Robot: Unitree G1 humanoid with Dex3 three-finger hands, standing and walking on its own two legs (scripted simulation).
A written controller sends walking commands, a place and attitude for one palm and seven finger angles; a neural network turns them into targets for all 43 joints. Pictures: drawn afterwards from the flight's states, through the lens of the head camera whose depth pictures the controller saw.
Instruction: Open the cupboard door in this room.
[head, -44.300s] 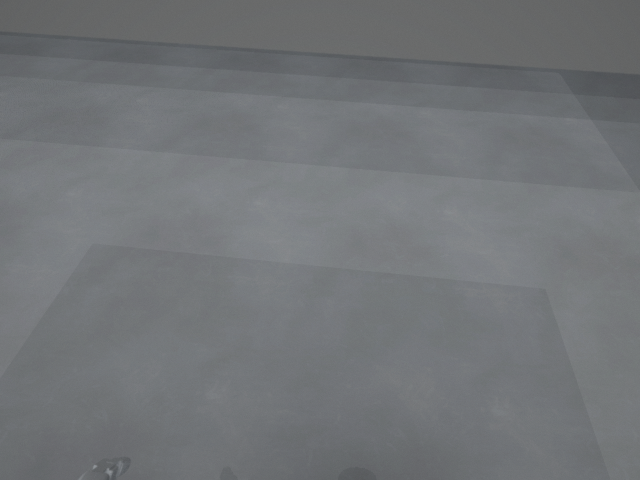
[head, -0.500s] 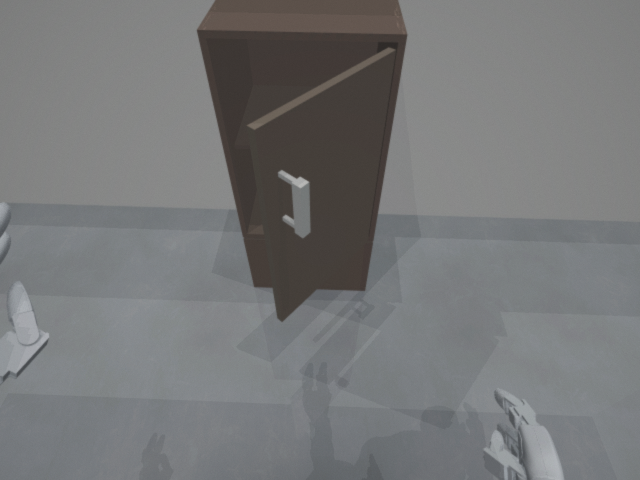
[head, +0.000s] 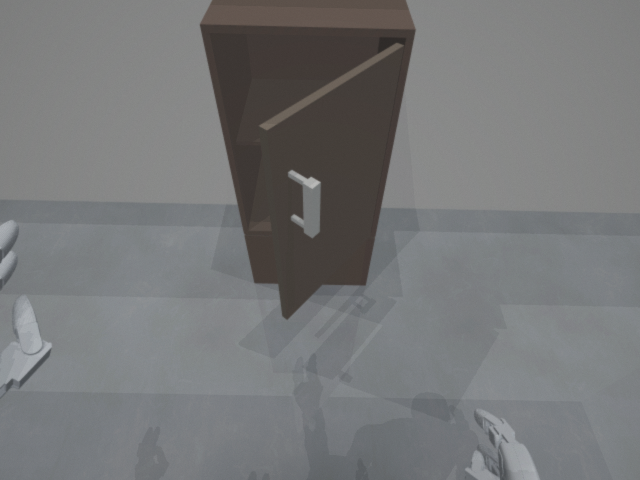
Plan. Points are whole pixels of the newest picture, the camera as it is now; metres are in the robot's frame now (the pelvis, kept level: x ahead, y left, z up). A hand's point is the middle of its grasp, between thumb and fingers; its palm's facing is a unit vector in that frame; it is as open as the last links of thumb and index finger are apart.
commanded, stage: stop stepping back and stand still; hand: left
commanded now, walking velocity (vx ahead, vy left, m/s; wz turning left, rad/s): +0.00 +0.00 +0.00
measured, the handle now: (303, 204) +0.58 +0.07 -0.04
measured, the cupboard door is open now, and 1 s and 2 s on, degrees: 51 51 51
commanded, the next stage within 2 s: let the arm hang, fingers relaxed in 0.18 s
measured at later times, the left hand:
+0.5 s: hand out of the picture +0.11 +0.22 -0.13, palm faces +0.00 -0.94 -0.33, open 7.4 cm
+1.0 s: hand out of the picture -0.03 +0.17 -0.17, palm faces +0.05 -0.97 -0.24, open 7.4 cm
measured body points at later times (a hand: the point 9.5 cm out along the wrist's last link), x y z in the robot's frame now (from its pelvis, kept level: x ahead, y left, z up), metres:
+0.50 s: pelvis -0.01 +0.01 -0.01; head +0.00 -0.02 +0.44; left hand +0.11 +0.27 -0.10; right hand +0.12 -0.25 -0.14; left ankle +0.02 +0.10 -0.74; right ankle +0.00 -0.10 -0.74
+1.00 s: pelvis -0.01 -0.02 +0.00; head +0.01 -0.03 +0.45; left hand -0.04 +0.22 -0.15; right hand -0.03 -0.22 -0.17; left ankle +0.02 +0.10 -0.74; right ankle +0.00 -0.10 -0.74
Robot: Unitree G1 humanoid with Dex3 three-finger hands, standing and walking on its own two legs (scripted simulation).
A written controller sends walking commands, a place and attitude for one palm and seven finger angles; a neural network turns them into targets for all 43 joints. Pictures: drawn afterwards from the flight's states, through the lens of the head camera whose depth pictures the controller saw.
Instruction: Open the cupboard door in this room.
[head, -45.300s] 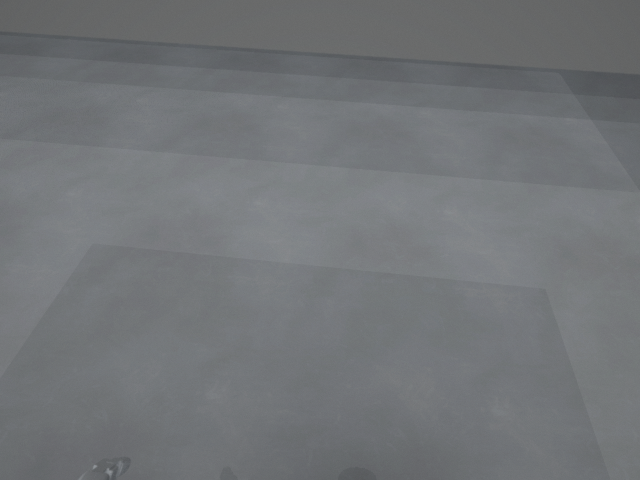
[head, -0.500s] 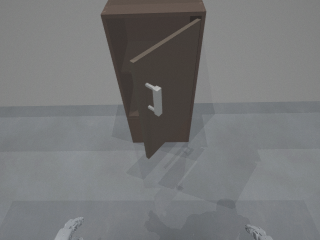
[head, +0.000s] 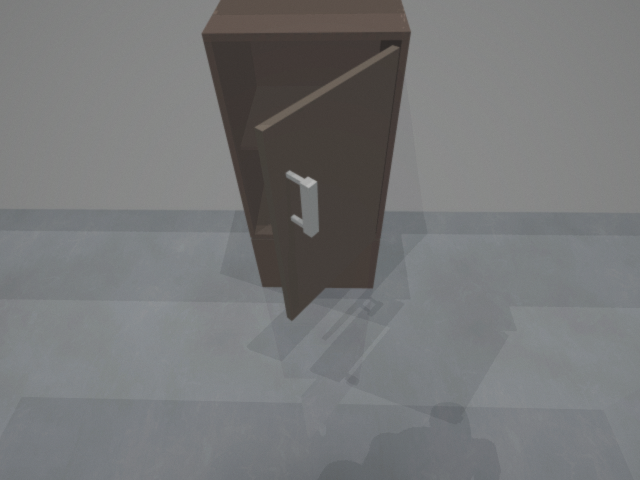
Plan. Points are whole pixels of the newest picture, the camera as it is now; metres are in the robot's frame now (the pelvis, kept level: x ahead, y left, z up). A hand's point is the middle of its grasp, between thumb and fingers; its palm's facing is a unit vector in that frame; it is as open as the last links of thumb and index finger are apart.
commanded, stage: let the arm hang, fingers relaxed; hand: left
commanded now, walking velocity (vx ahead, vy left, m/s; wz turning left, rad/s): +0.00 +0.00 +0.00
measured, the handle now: (301, 203) +0.59 +0.07 -0.03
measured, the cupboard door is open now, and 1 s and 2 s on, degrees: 51 51 51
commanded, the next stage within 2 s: look to check the result in 0.38 s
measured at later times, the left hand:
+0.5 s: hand out of the picture +0.01 +0.16 -0.17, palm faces +0.03 -0.98 -0.19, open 7.4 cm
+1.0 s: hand out of the picture +0.03 +0.16 -0.17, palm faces +0.03 -0.98 -0.20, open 7.4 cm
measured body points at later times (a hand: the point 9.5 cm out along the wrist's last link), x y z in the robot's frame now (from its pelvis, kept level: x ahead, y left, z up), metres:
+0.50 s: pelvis +0.02 +0.00 +0.00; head +0.04 -0.01 +0.45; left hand +0.01 +0.22 -0.16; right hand +0.01 -0.21 -0.17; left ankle +0.03 +0.11 -0.74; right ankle +0.00 -0.09 -0.74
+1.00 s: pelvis +0.04 -0.01 +0.00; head +0.06 -0.02 +0.45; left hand +0.03 +0.21 -0.15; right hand +0.03 -0.22 -0.16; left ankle +0.03 +0.11 -0.74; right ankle +0.00 -0.09 -0.74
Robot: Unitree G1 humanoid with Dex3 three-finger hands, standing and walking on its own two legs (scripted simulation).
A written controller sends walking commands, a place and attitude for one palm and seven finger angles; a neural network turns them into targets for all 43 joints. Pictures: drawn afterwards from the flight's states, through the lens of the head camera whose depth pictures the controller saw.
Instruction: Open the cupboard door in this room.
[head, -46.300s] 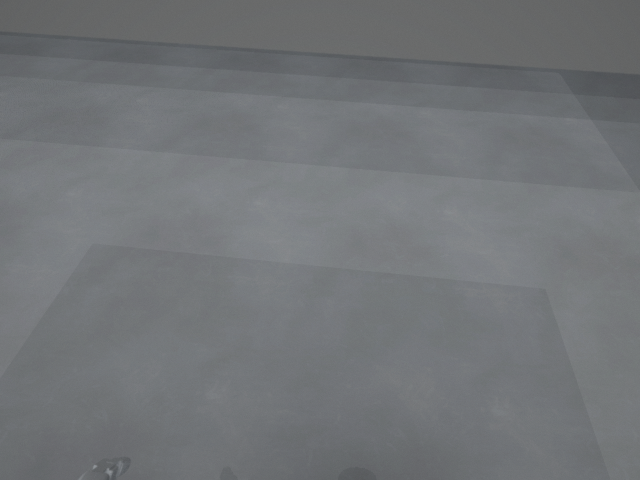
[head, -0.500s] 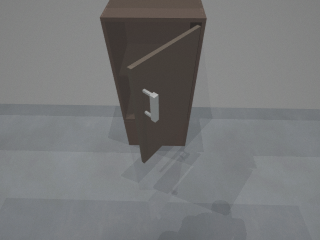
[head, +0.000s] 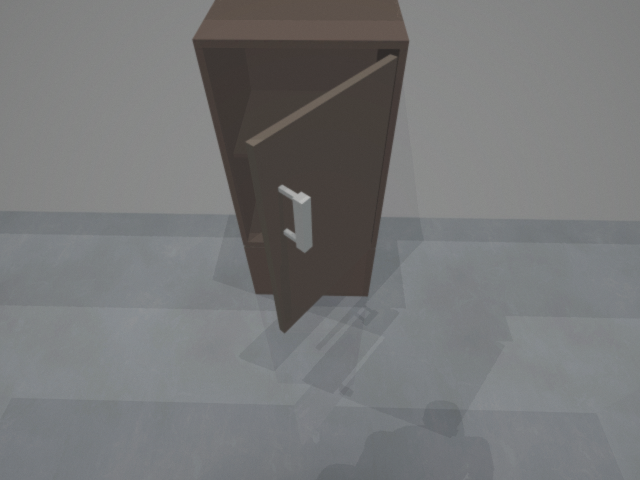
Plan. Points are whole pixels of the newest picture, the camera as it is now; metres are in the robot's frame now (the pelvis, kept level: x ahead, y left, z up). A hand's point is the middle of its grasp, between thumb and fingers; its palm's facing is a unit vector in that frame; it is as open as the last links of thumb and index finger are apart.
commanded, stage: walk to a spot facing it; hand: left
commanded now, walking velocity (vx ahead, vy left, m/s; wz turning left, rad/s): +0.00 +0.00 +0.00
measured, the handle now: (294, 218) +0.55 +0.08 -0.04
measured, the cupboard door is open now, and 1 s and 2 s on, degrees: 51 51 51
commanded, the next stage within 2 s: none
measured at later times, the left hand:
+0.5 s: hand out of the picture +0.06 +0.20 -0.18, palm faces -0.11 -0.97 -0.24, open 7.4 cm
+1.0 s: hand out of the picture +0.12 +0.14 -0.19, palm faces -0.37 -0.90 -0.22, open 7.4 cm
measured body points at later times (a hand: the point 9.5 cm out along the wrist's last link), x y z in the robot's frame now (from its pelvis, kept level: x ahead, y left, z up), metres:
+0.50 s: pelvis -0.01 +0.00 -0.01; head +0.03 -0.01 +0.43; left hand +0.07 +0.25 -0.16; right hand -0.02 -0.25 -0.17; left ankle -0.01 +0.12 -0.74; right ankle -0.06 -0.09 -0.70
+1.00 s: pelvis +0.00 -0.02 -0.01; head +0.06 -0.04 +0.43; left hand +0.14 +0.18 -0.17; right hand +0.02 -0.32 -0.14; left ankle +0.05 +0.09 -0.74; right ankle -0.05 -0.14 -0.74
